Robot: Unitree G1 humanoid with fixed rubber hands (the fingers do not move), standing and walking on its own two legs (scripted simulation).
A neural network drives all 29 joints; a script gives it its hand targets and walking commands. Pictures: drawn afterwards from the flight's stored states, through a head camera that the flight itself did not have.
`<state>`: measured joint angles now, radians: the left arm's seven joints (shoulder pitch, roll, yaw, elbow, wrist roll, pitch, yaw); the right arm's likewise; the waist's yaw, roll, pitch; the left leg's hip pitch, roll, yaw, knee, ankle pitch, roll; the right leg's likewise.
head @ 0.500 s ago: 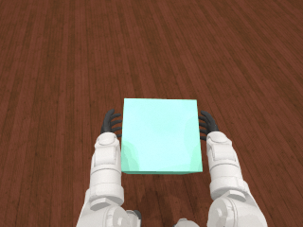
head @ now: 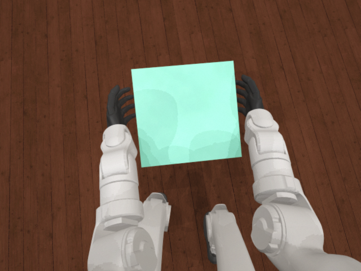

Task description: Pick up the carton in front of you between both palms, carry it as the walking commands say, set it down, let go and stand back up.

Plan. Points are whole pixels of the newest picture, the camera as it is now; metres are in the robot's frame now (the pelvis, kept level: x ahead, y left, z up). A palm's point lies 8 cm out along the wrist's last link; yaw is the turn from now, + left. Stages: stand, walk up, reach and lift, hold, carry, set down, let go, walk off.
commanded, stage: set down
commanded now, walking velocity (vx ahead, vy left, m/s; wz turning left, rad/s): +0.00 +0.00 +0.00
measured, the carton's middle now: (183, 117) +0.46 +0.05 -0.17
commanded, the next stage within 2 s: none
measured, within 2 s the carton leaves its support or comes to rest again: rests again in 1.78 s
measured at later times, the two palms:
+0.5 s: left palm (126, 131) +0.42 +0.21 -0.22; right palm (226, 113) +0.50 -0.07 -0.23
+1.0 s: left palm (131, 136) +0.44 +0.23 -0.37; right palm (211, 115) +0.54 -0.05 -0.38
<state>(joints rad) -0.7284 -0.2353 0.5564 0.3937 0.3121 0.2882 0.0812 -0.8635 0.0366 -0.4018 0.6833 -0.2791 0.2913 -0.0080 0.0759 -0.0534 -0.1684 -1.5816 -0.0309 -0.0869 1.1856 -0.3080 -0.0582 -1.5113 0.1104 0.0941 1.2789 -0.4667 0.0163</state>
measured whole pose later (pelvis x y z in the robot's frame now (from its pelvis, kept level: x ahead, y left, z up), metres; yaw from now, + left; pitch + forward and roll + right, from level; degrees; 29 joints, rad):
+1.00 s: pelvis -0.04 +0.00 -0.21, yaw -1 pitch +46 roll +2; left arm -1.25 -0.02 0.62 0.64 0.14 0.26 0.13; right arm -1.58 -0.29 -0.03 1.14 -0.05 0.26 -0.11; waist 0.20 -0.04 0.21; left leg -2.28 -0.06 -0.09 1.92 -0.45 -0.12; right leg -2.22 0.20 0.08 2.04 -0.62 0.05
